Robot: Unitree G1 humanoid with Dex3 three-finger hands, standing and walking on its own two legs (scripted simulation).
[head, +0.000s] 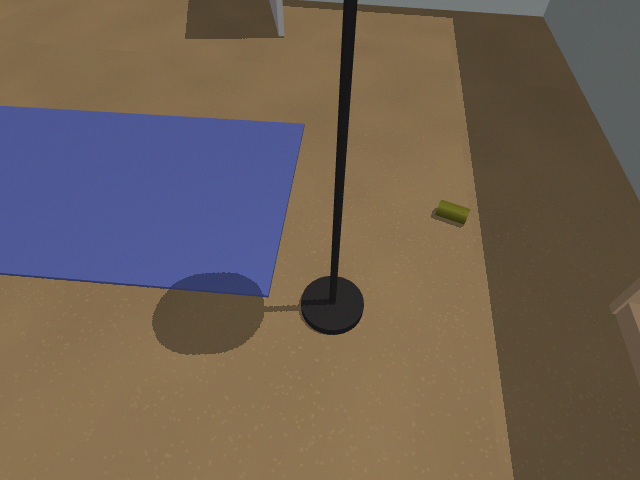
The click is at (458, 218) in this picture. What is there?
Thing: lying can
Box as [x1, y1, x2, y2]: [435, 200, 469, 223]
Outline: 440,201 435,214 464,223 469,209 443,200
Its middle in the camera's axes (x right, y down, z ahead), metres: +0.59 -0.13 +1.72
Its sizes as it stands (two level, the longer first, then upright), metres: 0.130 0.072 0.072
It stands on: the floor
